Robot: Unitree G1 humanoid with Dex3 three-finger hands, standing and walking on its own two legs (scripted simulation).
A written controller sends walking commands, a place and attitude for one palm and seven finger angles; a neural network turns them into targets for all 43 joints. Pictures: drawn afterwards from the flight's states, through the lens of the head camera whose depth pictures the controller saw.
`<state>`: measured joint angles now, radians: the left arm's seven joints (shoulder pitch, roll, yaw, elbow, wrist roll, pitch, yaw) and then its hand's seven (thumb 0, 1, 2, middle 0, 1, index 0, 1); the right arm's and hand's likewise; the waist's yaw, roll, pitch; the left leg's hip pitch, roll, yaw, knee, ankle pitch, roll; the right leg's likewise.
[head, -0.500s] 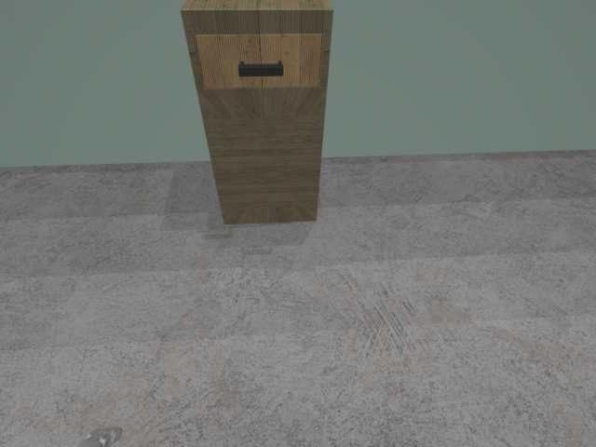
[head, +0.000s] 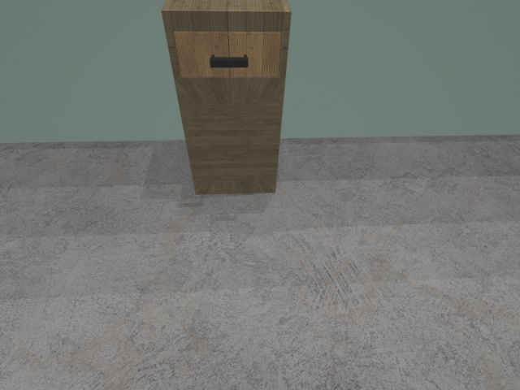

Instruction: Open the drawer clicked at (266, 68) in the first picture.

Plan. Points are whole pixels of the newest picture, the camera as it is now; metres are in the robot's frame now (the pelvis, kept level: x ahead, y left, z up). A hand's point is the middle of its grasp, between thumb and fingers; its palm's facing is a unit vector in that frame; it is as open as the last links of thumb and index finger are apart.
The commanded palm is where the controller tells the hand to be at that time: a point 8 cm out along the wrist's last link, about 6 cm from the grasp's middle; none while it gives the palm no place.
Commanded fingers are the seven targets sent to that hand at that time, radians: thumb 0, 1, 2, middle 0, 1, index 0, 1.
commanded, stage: stand and wait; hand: left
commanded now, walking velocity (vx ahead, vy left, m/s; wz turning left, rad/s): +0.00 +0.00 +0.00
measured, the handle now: (229, 59) +1.16 +0.18 -0.03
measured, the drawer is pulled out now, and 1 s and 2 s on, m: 0.00 0.00 0.00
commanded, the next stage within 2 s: look at it before walking up in 0.54 s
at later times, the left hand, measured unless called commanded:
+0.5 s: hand out of the picture +0.07 +0.24 -0.15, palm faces -0.02 -0.94 -0.33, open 7.4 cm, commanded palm none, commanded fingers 0.00 0.90 0.90 -0.20 -0.30 -0.20 -0.30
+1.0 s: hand out of the picture +0.08 +0.24 -0.15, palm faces -0.02 -0.94 -0.34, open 7.4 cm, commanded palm none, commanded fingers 0.00 0.90 0.90 -0.20 -0.30 -0.20 -0.30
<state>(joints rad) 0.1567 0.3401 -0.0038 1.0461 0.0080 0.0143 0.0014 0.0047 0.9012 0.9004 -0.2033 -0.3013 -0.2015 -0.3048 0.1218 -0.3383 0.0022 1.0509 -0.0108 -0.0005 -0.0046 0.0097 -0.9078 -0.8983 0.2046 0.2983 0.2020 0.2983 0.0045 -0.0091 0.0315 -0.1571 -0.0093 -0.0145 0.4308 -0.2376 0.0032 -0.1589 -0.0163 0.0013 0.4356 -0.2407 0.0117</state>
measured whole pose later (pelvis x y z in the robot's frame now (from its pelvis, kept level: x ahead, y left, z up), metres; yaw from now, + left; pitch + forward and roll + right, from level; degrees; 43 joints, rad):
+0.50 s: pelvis -0.01 +0.00 +0.00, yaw +0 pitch -2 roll +0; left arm 0.14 0.33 0.00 1.08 0.01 0.01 0.00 0.00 0.90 0.90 -0.20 -0.30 -0.20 -0.30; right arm 0.13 -0.33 0.00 1.11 -0.01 -0.01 0.00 0.01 -0.91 -0.90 0.20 0.30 0.20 0.30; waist 0.00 0.00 0.03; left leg -0.16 0.00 -0.01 0.39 -0.20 0.00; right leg -0.16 -0.01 0.00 0.40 -0.20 0.01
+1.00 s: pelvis +0.00 -0.01 +0.00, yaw +0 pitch -2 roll +0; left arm 0.13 0.34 0.00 1.09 0.01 0.00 0.00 0.00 0.90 0.90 -0.20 -0.30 -0.20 -0.30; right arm 0.11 -0.34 0.01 1.11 -0.01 -0.01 0.00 0.01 -0.91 -0.90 0.20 0.30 0.20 0.30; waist 0.00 0.00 0.03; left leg -0.13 0.00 -0.01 0.37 -0.21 -0.01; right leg -0.14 -0.01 0.00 0.38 -0.21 0.00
